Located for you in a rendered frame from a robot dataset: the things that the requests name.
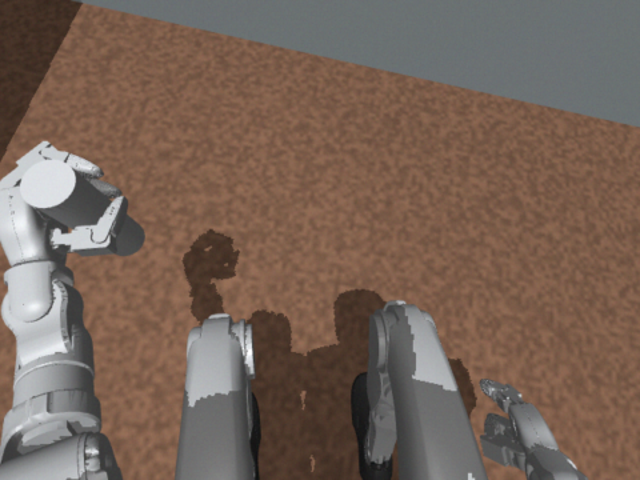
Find right robot foot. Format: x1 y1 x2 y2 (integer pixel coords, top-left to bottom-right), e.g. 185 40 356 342
351 372 393 480

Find right robot hand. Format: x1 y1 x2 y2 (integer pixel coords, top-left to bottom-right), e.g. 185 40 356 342
479 379 560 471

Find left robot hand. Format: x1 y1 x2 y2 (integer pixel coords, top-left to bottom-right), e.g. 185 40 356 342
0 141 128 267

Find right robot arm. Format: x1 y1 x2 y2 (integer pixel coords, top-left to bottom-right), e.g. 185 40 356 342
525 449 589 480

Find can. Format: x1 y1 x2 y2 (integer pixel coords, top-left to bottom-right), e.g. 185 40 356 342
20 159 145 256

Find left robot arm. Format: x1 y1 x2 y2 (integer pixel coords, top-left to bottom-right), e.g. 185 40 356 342
0 259 123 480

